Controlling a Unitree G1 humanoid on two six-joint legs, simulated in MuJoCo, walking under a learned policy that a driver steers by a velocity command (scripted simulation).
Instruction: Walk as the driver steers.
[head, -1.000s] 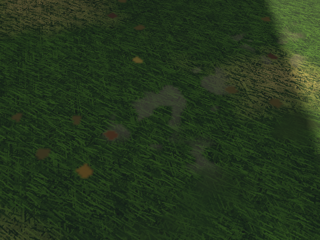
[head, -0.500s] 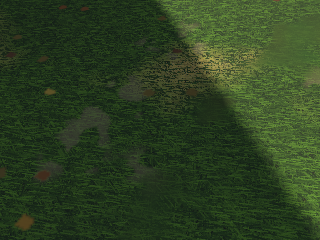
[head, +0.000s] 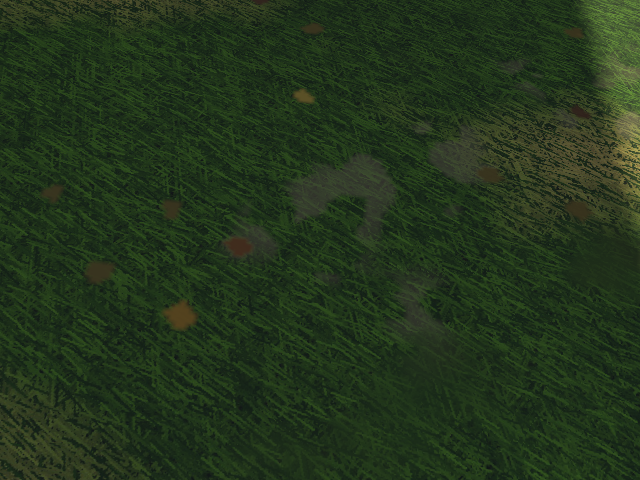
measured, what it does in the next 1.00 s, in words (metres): walks ahead, turning right: right foot, then left foot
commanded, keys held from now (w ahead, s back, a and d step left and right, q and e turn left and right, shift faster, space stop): e+shift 0.50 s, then w+e+shift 0.22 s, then w+q+shift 0.28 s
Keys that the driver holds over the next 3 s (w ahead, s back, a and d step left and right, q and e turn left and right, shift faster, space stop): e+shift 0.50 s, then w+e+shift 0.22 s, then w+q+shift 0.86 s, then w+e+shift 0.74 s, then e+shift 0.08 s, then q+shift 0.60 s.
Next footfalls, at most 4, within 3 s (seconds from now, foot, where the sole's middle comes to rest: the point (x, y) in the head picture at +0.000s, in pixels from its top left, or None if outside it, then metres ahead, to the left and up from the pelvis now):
0.24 right None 0.09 -0.12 -0.78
0.62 left None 0.14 0.07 -0.78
1.04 right None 0.25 -0.28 -0.78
1.50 left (401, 347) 0.71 -0.21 -0.78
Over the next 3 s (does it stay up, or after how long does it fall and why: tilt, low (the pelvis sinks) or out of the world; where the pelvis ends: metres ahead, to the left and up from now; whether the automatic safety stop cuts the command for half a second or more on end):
stays up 1.62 -0.33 -0.01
